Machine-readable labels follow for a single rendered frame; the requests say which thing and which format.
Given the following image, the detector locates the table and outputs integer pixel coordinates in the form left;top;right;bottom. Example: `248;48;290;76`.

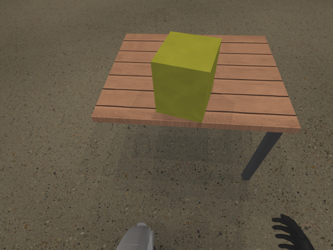
91;33;301;180

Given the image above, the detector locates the carton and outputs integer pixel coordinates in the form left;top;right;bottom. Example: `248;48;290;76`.
151;31;222;123

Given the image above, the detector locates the robot right hand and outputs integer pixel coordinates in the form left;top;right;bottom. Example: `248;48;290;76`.
272;214;315;250

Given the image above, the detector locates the robot left thigh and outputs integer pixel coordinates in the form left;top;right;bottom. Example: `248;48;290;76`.
116;226;153;250

